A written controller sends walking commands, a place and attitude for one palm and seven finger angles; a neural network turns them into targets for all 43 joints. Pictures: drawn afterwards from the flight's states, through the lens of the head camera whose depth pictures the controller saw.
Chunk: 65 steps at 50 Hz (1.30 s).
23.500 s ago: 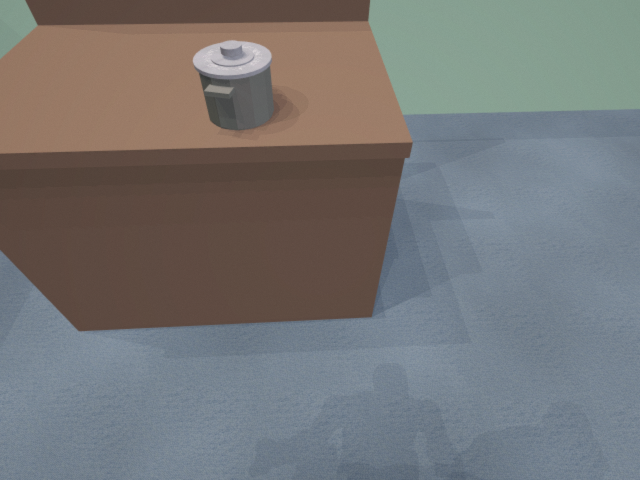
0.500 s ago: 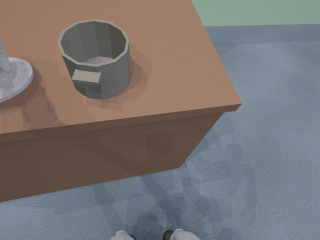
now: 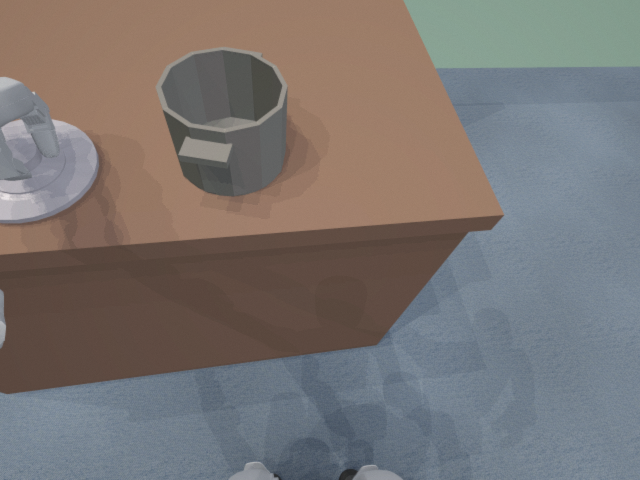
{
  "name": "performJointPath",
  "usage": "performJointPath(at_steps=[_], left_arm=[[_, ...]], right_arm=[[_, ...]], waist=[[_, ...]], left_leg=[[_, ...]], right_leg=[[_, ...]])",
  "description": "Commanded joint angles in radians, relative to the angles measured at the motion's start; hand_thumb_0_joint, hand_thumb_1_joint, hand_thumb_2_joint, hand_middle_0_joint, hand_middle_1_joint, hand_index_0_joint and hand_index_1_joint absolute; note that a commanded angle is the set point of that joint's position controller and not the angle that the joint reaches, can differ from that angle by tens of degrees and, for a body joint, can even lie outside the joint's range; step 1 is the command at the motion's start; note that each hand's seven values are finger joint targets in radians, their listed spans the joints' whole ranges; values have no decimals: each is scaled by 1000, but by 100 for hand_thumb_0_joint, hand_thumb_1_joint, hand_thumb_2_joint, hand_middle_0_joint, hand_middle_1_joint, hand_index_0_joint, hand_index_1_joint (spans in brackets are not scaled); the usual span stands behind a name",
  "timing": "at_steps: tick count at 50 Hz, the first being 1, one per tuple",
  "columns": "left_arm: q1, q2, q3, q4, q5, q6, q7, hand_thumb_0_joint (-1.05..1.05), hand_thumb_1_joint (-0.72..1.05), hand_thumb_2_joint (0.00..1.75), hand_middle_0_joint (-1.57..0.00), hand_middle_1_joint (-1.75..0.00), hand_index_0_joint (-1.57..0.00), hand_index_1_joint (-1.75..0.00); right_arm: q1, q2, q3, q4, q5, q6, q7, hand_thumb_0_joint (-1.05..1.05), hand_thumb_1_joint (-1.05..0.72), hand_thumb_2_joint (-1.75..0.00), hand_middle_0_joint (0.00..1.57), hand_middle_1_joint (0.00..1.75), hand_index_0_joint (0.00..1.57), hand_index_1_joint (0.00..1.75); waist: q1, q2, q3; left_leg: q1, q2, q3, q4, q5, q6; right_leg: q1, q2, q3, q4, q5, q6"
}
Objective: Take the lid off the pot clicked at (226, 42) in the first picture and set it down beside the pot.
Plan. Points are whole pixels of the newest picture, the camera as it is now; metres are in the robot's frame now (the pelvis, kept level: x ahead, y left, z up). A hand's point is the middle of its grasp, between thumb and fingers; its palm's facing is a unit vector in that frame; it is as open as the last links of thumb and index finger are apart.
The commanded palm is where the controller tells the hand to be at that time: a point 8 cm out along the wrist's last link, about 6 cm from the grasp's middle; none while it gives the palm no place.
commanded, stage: open the fingers wide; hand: left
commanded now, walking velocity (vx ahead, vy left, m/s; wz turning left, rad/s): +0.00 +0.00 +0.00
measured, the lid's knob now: (18, 156) +0.50 +0.35 +0.07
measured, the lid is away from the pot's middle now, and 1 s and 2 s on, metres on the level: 0.25 0.25 0.25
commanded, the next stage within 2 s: raise the empty hand in 0.70 s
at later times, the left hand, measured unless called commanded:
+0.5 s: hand (16, 137) +0.49 +0.32 +0.11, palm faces -0.43 -0.14 -0.89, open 10.2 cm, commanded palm +0.52 +0.32 +0.16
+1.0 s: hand (1, 131) +0.48 +0.33 +0.13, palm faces -0.39 -0.13 -0.91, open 11.0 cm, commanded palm +0.51 +0.32 +0.19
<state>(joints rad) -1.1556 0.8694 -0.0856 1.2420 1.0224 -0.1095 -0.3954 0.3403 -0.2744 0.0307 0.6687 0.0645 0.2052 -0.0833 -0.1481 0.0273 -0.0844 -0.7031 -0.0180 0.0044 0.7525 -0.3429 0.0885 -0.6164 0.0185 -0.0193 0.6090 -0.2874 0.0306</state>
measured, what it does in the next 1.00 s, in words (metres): stands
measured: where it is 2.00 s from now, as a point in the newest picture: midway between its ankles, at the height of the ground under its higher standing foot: outside the picture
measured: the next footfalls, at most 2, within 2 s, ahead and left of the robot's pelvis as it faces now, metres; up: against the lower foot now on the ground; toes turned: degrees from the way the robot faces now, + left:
none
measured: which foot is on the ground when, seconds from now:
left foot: down 0.00-1.00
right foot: down 0.00-1.00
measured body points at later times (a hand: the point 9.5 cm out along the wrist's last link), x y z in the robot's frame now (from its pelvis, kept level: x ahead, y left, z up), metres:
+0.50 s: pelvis +0.01 +0.00 +0.00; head +0.11 +0.02 +0.44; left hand +0.51 +0.33 +0.16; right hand -0.02 -0.28 -0.10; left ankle +0.00 +0.05 -0.71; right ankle +0.00 -0.16 -0.71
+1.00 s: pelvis +0.01 +0.00 +0.00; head +0.09 +0.03 +0.44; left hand +0.50 +0.33 +0.18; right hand +0.01 -0.28 -0.10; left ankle +0.00 +0.05 -0.71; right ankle +0.00 -0.16 -0.71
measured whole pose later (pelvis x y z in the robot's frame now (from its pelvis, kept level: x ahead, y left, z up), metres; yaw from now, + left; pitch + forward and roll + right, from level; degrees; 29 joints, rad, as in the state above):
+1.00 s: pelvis +0.01 +0.00 +0.00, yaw +0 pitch +16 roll -4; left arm -1.14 0.87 -0.05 1.17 0.99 -0.14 -0.40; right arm 0.35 -0.28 0.02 0.68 0.07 0.22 -0.09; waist -0.14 0.02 -0.10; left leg -0.65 -0.02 0.01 0.71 -0.34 0.09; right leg -0.57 0.01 -0.01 0.58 -0.28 0.04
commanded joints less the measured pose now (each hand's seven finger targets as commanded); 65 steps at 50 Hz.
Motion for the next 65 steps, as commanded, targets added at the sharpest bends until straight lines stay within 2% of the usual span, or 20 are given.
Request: performJointPath(at_steps=[1,2,5,8,10,13,16,19,24,28,35,39,42,46,49,52,54,60,63,65], left_arm=[[-574,271,61,-284,-33,-20,29,0,35,70,-51,-109,-57,-107],[-581,305,84,-302,-33,-30,31,0,34,69,-49,-108,-56,-107],[-547,223,32,-263,-51,-42,23,0,29,66,-46,-106,-52,-105],[-462,257,54,-151,-32,-33,33,0,24,63,-43,-103,-48,-102],[-440,239,45,-151,-23,-33,37,0,20,63,-41,-101,-45,-100],[-455,299,76,-191,0,-28,45,0,14,62,-39,-98,-42,-97],[-504,295,76,-245,-15,-32,37,0,9,61,-37,-94,-38,-94],[-459,370,130,-210,-17,-35,40,0,3,60,-34,-91,-34,-91],[-394,297,76,-143,-6,-23,42,0,0,62,-34,-88,-34,-88],[-405,362,122,-204,-7,-33,40,0,-1,64,-34,-87,-34,-87],[-416,307,110,-268,-30,-52,28,0,-1,64,-35,-86,-35,-86],[-376,270,74,-190,-30,-30,29,0,-1,65,-35,-86,-35,-86],[-478,295,87,-316,-17,-39,38,0,-2,66,-35,-85,-35,-85],[-532,322,114,-319,-34,-40,37,0,-2,66,-35,-85,-35,-85],[-471,286,85,-221,-37,-16,37,0,-2,66,-35,-85,-35,-85],[-468,221,16,-157,-21,9,30,0,-2,66,-35,-85,-35,-85],[-497,250,26,-175,-12,17,26,0,-2,66,-35,-85,-35,-85],[-596,320,79,-291,-31,-5,0,0,-2,66,-35,-85,-35,-85],[-528,274,43,-186,-30,4,-11,0,-2,66,-35,-85,-35,-85],[-498,271,44,-186,-24,5,-12,0,-2,66,-35,-85,-35,-85]], right_arm=[[170,-219,-76,-17,-5,-6,-30,0,-90,-90,20,30,20,30],[171,-219,-76,-19,-5,-6,-34,0,-90,-90,20,30,20,30],[167,-214,-72,-1,0,-14,-36,0,-90,-90,20,30,20,30],[160,-219,-61,-2,1,-11,-35,0,-90,-90,20,30,20,30],[156,-215,-58,-8,5,-10,-33,0,-90,-90,20,30,20,30],[168,-216,-64,-20,1,-1,-30,0,-90,-90,20,30,20,30],[179,-219,-76,-19,-2,1,-30,0,-90,-90,20,30,20,30],[182,-219,-70,-26,-1,1,-38,0,-90,-90,20,30,20,30],[176,-217,-65,-26,3,3,-31,0,-90,-90,20,30,20,30],[178,-216,-68,-39,0,8,-34,0,-90,-90,20,30,20,30],[183,-212,-82,-30,0,15,-26,0,-90,-90,20,30,20,30],[167,-215,-73,-33,3,18,-22,0,-90,-90,20,30,20,30],[169,-212,-84,-39,-3,21,-20,0,-90,-90,20,30,20,30],[173,-214,-86,-30,-4,10,-25,0,-90,-90,20,30,20,30],[164,-211,-75,-28,2,5,-27,0,-90,-90,20,30,20,30],[150,-214,-65,-21,9,-1,-21,0,-90,-90,20,30,20,30],[153,-219,-65,-25,8,-5,-21,0,-90,-90,20,30,20,30],[163,-218,-75,-24,6,-14,-34,0,-90,-90,20,30,20,30],[161,-216,-70,-15,11,-14,-30,0,-90,-90,20,30,20,30],[153,-217,-67,-19,14,-12,-23,0,-90,-90,20,30,20,30]], waist=[[-28,177,-471],[-28,179,-490],[-32,170,-437],[-25,145,-344],[-8,160,-353],[-1,178,-429],[-11,185,-487],[-12,130,-461],[-11,143,-362],[-1,142,-439],[0,208,-461],[-7,144,-361],[1,223,-480],[-7,197,-490],[-10,139,-400],[-9,150,-323],[-6,148,-353],[-1,156,-475],[-6,135,-372],[15,173,-360]], left_leg=[[589,27,-100,-70,484,-40],[596,24,-99,-66,495,-38],[591,29,-106,-79,486,-45],[491,19,-85,-82,413,-40],[488,13,-74,-76,469,-46],[507,11,-70,-62,529,-50],[568,19,-73,-53,598,-50],[494,5,-52,-57,538,-30],[475,14,-61,-71,512,-45],[481,4,-41,-59,551,-33],[619,27,-76,-44,752,-65],[512,19,-67,-68,566,-51],[623,23,-85,-57,671,-63],[653,30,-104,-67,656,-61],[558,17,-82,-91,546,-49],[527,21,-87,-118,463,-58],[529,16,-82,-123,437,-52],[610,13,-75,-118,540,-39],[567,16,-74,-127,531,-49],[569,16,-70,-134,556,-60]], right_leg=[[-55,65,-26,-72,146,-54],[-42,65,-25,-71,157,-55],[-74,66,-38,-71,135,-56],[-74,65,-35,-63,119,-61],[-55,67,-37,-56,139,-66],[-16,69,-29,-50,178,-65],[-16,71,-27,-55,205,-57],[37,69,-20,-55,228,-54],[-27,70,-32,-61,174,-59],[42,69,-20,-57,234,-56],[-41,77,-37,-56,229,-58],[-42,70,-32,-64,180,-58],[-36,72,-29,-64,202,-62],[-38,71,-29,-76,178,-57],[-8,67,-32,-84,175,-59],[-34,65,-37,-93,130,-63],[-4,64,-29,-99,137,-65],[70,64,-22,-111,208,-60],[31,65,-32,-116,187,-58],[41,67,-35,-112,184,-66]])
